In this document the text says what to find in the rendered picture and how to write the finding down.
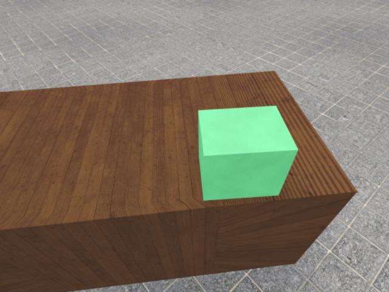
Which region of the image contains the pedestal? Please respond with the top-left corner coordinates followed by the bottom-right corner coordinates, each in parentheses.
top-left (0, 71), bottom-right (357, 292)

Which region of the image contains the carton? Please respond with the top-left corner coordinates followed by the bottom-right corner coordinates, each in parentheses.
top-left (198, 106), bottom-right (298, 201)

